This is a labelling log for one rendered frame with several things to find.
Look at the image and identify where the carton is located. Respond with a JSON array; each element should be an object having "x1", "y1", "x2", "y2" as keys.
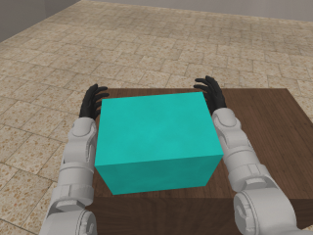
[{"x1": 94, "y1": 91, "x2": 224, "y2": 195}]

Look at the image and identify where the pedestal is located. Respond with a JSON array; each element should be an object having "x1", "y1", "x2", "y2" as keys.
[{"x1": 85, "y1": 88, "x2": 313, "y2": 235}]

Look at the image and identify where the robot right forearm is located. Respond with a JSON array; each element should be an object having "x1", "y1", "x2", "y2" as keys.
[{"x1": 211, "y1": 108, "x2": 297, "y2": 224}]

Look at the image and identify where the robot left forearm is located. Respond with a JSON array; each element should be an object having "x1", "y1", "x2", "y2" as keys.
[{"x1": 38, "y1": 117, "x2": 98, "y2": 235}]

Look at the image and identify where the left robot upper arm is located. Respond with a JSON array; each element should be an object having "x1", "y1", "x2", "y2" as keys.
[{"x1": 40, "y1": 210, "x2": 98, "y2": 235}]

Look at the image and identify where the robot left hand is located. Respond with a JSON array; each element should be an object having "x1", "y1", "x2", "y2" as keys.
[{"x1": 79, "y1": 83, "x2": 110, "y2": 121}]

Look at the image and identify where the robot right hand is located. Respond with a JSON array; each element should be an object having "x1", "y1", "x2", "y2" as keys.
[{"x1": 193, "y1": 75, "x2": 227, "y2": 115}]

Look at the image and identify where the right robot upper arm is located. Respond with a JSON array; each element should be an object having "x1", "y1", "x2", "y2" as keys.
[{"x1": 233, "y1": 187, "x2": 313, "y2": 235}]

